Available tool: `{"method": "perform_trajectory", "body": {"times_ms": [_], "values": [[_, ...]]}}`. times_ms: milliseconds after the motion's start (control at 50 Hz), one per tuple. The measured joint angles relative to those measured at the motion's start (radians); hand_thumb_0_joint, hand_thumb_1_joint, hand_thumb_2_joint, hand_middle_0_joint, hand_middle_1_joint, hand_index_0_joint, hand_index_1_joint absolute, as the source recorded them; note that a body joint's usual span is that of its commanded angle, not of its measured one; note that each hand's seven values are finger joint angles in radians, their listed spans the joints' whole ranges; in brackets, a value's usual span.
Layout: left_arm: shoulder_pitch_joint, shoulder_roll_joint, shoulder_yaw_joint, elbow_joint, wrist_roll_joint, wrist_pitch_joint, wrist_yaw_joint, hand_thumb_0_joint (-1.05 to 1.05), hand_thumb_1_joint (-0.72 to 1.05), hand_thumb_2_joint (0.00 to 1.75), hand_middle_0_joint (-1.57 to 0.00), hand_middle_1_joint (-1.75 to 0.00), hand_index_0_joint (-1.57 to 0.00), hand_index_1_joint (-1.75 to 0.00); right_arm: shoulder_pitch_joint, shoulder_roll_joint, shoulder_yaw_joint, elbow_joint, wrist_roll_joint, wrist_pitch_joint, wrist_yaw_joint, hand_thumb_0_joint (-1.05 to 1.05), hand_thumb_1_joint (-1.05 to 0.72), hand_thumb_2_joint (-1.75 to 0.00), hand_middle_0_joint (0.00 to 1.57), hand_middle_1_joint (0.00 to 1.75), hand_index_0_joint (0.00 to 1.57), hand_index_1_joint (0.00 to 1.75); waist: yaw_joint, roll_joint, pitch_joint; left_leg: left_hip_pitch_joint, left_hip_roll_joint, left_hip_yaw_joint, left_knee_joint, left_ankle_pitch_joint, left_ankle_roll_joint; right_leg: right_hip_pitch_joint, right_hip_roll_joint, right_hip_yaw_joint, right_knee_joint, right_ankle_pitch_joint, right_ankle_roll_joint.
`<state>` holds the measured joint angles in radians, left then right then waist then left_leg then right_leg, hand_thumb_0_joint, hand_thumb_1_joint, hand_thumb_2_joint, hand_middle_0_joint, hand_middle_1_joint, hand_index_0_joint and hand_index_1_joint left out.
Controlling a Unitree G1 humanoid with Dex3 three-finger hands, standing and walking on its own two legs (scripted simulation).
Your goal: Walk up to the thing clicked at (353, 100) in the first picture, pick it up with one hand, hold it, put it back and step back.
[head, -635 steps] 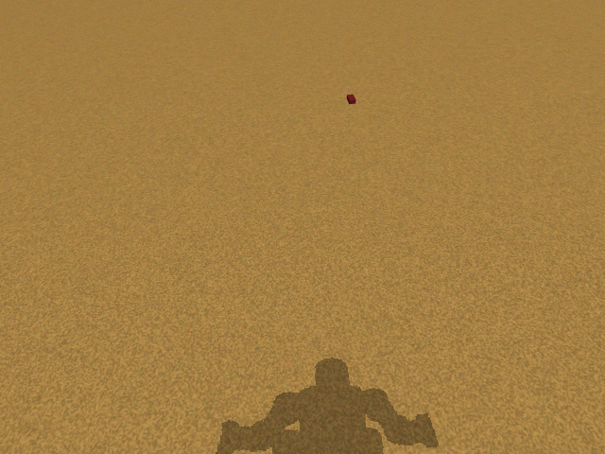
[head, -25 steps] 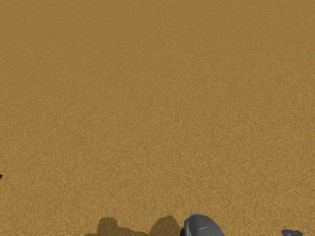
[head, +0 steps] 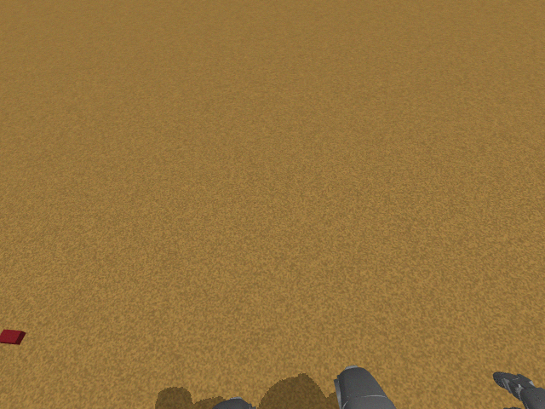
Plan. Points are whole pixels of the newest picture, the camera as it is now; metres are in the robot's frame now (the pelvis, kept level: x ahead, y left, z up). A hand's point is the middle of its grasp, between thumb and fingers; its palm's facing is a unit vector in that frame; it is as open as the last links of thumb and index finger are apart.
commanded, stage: walk up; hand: left
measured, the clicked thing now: (11, 337) +0.51 +1.00 -0.72
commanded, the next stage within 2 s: none
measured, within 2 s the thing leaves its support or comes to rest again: neither
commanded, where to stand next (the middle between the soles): +0.03 +0.81 m, yaw -20 degrees
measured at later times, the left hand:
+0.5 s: hand out of the picture +0.12 +0.55 -0.11, palm faces -0.11 -0.77 -0.63, open 7.4 cm
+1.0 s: hand out of the picture +0.13 +0.71 -0.10, palm faces -0.16 -0.80 -0.57, open 7.4 cm
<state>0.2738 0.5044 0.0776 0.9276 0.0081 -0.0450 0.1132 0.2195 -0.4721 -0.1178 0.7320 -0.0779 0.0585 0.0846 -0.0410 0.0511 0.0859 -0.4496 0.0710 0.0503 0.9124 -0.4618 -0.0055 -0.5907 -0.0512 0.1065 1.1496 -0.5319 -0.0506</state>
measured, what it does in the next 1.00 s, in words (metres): steps to the left: right foot, then left foot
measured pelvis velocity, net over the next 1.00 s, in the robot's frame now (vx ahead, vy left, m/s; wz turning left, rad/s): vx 0.01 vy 0.43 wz -0.16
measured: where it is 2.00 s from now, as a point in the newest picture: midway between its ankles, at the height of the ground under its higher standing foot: outside the picture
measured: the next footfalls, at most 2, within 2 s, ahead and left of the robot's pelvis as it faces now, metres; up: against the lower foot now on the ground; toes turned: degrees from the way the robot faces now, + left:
right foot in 0.16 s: +0.14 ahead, -0.03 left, +0.00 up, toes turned -8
left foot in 0.50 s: +0.10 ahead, +0.39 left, +0.00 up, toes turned -4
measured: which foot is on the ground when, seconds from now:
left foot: down 0.00-0.16, up 0.18-0.48, down 0.50-0.80, up 0.82-1.00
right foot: up 0.00-0.14, down 0.16-0.52, up 0.54-0.78, down 0.80-1.00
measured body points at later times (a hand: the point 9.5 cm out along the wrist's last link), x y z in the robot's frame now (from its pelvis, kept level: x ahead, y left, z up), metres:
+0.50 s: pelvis +0.02 +0.23 -0.01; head +0.05 +0.19 +0.43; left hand +0.12 +0.59 -0.07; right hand +0.10 -0.13 -0.12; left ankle +0.06 +0.39 -0.70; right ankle +0.10 -0.02 -0.69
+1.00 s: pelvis +0.01 +0.43 +0.01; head +0.05 +0.38 +0.45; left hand +0.14 +0.75 -0.06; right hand +0.05 +0.10 -0.12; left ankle +0.05 +0.60 -0.61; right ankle +0.07 +0.27 -0.69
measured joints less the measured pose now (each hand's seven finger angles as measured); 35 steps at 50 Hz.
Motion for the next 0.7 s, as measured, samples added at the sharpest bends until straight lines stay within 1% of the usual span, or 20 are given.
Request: {"method": "perform_trajectory", "body": {"times_ms": [40, 100, 140, 160, 180, 220, 260, 320, 360, 400, 440, 480, 500, 520, 540, 560, 580, 600, 640, 700], "values": [[-0.012, -0.010, -0.012, 0.003, -0.016, -0.009, -0.004, 0.01, 0.90, 0.90, -0.21, -0.30, -0.20, -0.30, 0.015, 0.019, 0.011, -0.010, 0.001, 0.000, -0.012, 0.01, -0.91, -0.90, 0.20, 0.30, 0.21, 0.30, -0.019, -0.011, 0.016, 0.033, -0.015, 0.025, -0.049, 0.017, 0.025, -0.018, 0.028, -0.068, 0.003, 0.025, 0.007], [-0.015, -0.041, -0.027, -0.018, -0.025, -0.018, -0.016, 0.01, 0.90, 0.90, -0.21, -0.30, -0.20, -0.30, 0.036, 0.029, 0.016, -0.030, -0.005, 0.010, -0.021, 0.01, -0.91, -0.90, 0.20, 0.30, 0.21, 0.30, -0.041, -0.006, 0.037, 0.075, -0.037, 0.065, -0.101, 0.029, 0.058, 0.004, 0.047, -0.180, -0.121, 0.063, 0.018], [-0.007, -0.064, -0.036, -0.046, -0.022, -0.028, -0.020, 0.01, 0.90, 0.90, -0.21, -0.30, -0.20, -0.30, 0.050, 0.025, 0.017, -0.046, -0.005, 0.024, -0.022, 0.01, -0.91, -0.90, 0.20, 0.30, 0.21, 0.30, -0.047, 0.007, 0.042, 0.084, -0.050, 0.088, -0.097, 0.018, 0.075, 0.063, 0.059, -0.230, -0.299, 0.178, 0.006], [0.004, -0.066, -0.039, -0.067, -0.015, -0.037, -0.021, 0.01, 0.90, 0.90, -0.21, -0.30, -0.20, -0.30, 0.059, 0.025, 0.018, -0.054, -0.002, 0.031, -0.021, 0.01, -0.91, -0.90, 0.20, 0.30, 0.21, 0.30, -0.044, 0.004, 0.038, 0.070, -0.061, 0.099, -0.060, 0.009, 0.078, 0.100, 0.062, -0.229, -0.391, 0.245, -0.005], [0.008, -0.074, -0.038, -0.086, -0.004, -0.043, -0.017, 0.01, 0.90, 0.90, -0.21, -0.30, -0.20, -0.30, 0.059, 0.023, 0.017, -0.056, 0.002, 0.037, -0.021, 0.01, -0.91, -0.90, 0.20, 0.30, 0.21, 0.30, -0.035, 0.015, 0.047, 0.047, -0.065, 0.084, 0.006, -0.018, 0.063, 0.101, 0.066, -0.222, -0.389, 0.268, -0.015], [0.004, -0.090, -0.047, -0.110, 0.008, -0.039, -0.011, 0.01, 0.90, 0.90, -0.21, -0.30, -0.21, -0.30, 0.063, 0.021, 0.017, -0.051, 0.004, 0.053, -0.027, 0.01, -0.91, -0.90, 0.20, 0.30, 0.21, 0.30, -0.026, 0.053, 0.057, -0.023, -0.079, 0.005, 0.184, -0.074, 0.032, 0.100, 0.063, -0.228, -0.354, 0.249, -0.014], [0.002, -0.103, -0.054, -0.123, 0.011, -0.034, -0.009, 0.00, 0.89, 0.90, -0.21, -0.30, -0.21, -0.30, 0.065, 0.019, 0.018, -0.037, 0.000, 0.067, -0.025, 0.01, -0.91, -0.90, 0.20, 0.30, 0.21, 0.30, -0.009, 0.076, 0.050, -0.089, -0.076, -0.044, 0.336, -0.065, 0.018, 0.111, 0.046, -0.221, -0.353, 0.242, -0.008], [0.017, -0.109, -0.052, -0.134, 0.019, -0.034, -0.014, 0.00, 0.89, 0.90, -0.21, -0.30, -0.21, -0.30, 0.054, 0.010, 0.018, -0.029, -0.001, 0.067, -0.008, 0.01, -0.91, -0.90, 0.20, 0.30, 0.21, 0.30, 0.010, 0.093, 0.037, -0.145, -0.039, -0.101, 0.399, -0.008, 0.013, 0.122, 0.011, -0.188, -0.368, 0.251, 0.019], [0.031, -0.098, -0.043, -0.134, 0.027, -0.031, -0.021, 0.00, 0.89, 0.90, -0.21, -0.30, -0.21, -0.30, 0.045, 0.003, 0.015, -0.033, 0.000, 0.062, 0.004, 0.01, -0.91, -0.90, 0.20, 0.30, 0.21, 0.30, 0.018, 0.090, 0.026, -0.153, -0.006, -0.122, 0.368, 0.016, 0.011, 0.115, -0.017, -0.156, -0.363, 0.251, 0.032], [0.042, -0.077, -0.033, -0.130, 0.035, -0.027, -0.028, 0.00, 0.89, 0.90, -0.21, -0.30, -0.21, -0.30, 0.035, -0.004, 0.011, -0.039, 0.001, 0.062, 0.015, 0.01, -0.91, -0.90, 0.20, 0.30, 0.21, 0.30, 0.026, 0.080, 0.014, -0.139, 0.023, -0.126, 0.298, 0.015, 0.012, 0.097, -0.044, -0.120, -0.350, 0.246, 0.039], [0.049, -0.052, -0.021, -0.125, 0.042, -0.024, -0.032, 0.01, 0.89, 0.90, -0.21, -0.30, -0.21, -0.30, 0.025, -0.015, 0.005, -0.044, 0.004, 0.060, 0.023, 0.01, -0.91, -0.90, 0.20, 0.30, 0.21, 0.30, 0.034, 0.068, 0.004, -0.109, 0.039, -0.121, 0.213, -0.012, 0.017, 0.070, -0.069, -0.082, -0.333, 0.240, 0.040], [0.047, -0.026, -0.011, -0.120, 0.043, -0.019, -0.033, 0.01, 0.89, 0.90, -0.21, -0.30, -0.21, -0.30, 0.024, -0.032, -0.004, -0.049, 0.008, 0.052, 0.025, 0.01, -0.91, -0.90, 0.20, 0.30, 0.21, 0.30, 0.042, 0.059, -0.003, -0.058, 0.041, -0.104, 0.107, -0.015, 0.026, 0.040, -0.095, -0.044, -0.311, 0.236, 0.047], [0.045, -0.012, -0.006, -0.117, 0.043, -0.015, -0.031, 0.01, 0.89, 0.90, -0.21, -0.30, -0.21, -0.30, 0.028, -0.041, -0.009, -0.052, 0.007, 0.043, 0.023, 0.01, -0.91, -0.90, 0.20, 0.30, 0.21, 0.30, 0.042, 0.050, -0.006, -0.031, 0.030, -0.091, 0.056, -0.025, 0.009, 0.021, -0.111, -0.021, -0.289, 0.225, 0.041], [0.037, 0.005, 0.002, -0.105, 0.041, -0.008, -0.026, 0.01, 0.89, 0.90, -0.21, -0.30, -0.21, -0.30, 0.028, -0.037, -0.014, -0.051, 0.000, 0.033, 0.018, 0.01, -0.91, -0.90, 0.20, 0.30, 0.21, 0.30, 0.042, 0.023, 0.005, -0.028, 0.005, -0.064, 0.073, -0.039, -0.012, 0.001, -0.118, 0.028, -0.244, 0.163, 0.022], [0.028, 0.012, 0.010, -0.086, 0.034, 0.004, -0.015, 0.01, 0.89, 0.90, -0.21, -0.30, -0.21, -0.30, 0.032, -0.034, -0.011, -0.052, -0.003, 0.026, 0.011, 0.01, -0.91, -0.90, 0.20, 0.30, 0.21, 0.30, 0.039, 0.016, 0.009, -0.036, -0.003, -0.047, 0.101, -0.051, -0.018, -0.020, -0.088, 0.071, -0.177, 0.080, 0.013], [0.018, 0.010, 0.013, -0.064, 0.026, 0.014, -0.002, 0.01, 0.89, 0.90, -0.21, -0.30, -0.21, -0.30, 0.036, -0.031, -0.006, -0.048, -0.002, 0.021, 0.005, 0.01, -0.91, -0.90, 0.20, 0.30, 0.21, 0.30, 0.030, 0.024, 0.011, -0.043, -0.003, -0.044, 0.117, -0.055, -0.013, -0.040, -0.045, 0.078, -0.100, 0.025, 0.004], [0.009, 0.010, 0.012, -0.045, 0.019, 0.019, 0.006, 0.01, 0.89, 0.90, -0.21, -0.30, -0.21, -0.30, 0.036, -0.020, -0.001, -0.041, -0.002, 0.021, -0.003, 0.01, -0.91, -0.90, 0.20, 0.30, 0.21, 0.30, 0.017, 0.024, 0.014, -0.041, -0.007, -0.039, 0.112, -0.049, -0.004, -0.058, -0.011, 0.067, -0.030, 0.006, 0.000], [0.002, 0.012, 0.011, -0.031, 0.010, 0.019, 0.008, 0.01, 0.90, 0.90, -0.21, -0.30, -0.21, -0.30, 0.036, -0.004, 0.005, -0.035, -0.004, 0.022, -0.010, 0.01, -0.91, -0.90, 0.20, 0.30, 0.21, 0.30, 0.006, 0.015, 0.019, -0.034, -0.014, -0.028, 0.091, -0.036, 0.006, -0.074, 0.017, 0.049, 0.022, 0.007, 0.001], [-0.003, 0.008, 0.006, -0.018, -0.004, 0.012, 0.003, 0.01, 0.90, 0.90, -0.21, -0.30, -0.20, -0.30, 0.044, 0.023, 0.017, -0.035, -0.003, 0.021, -0.020, 0.01, -0.91, -0.90, 0.20, 0.30, 0.21, 0.30, -0.014, 0.002, 0.029, -0.015, -0.030, -0.008, 0.038, -0.005, 0.029, -0.088, 0.054, -0.017, 0.068, 0.035, 0.004], [-0.001, -0.017, -0.010, -0.022, -0.015, 0.003, -0.014, 0.01, 0.90, 0.90, -0.20, -0.30, -0.20, -0.30, 0.063, 0.044, 0.025, -0.047, -0.003, 0.020, -0.027, 0.01, -0.91, -0.90, 0.20, 0.30, 0.21, 0.30, -0.033, -0.004, 0.046, 0.021, -0.056, 0.028, -0.045, 0.039, 0.065, -0.051, 0.077, -0.128, 0.015, 0.046, 0.016]]}}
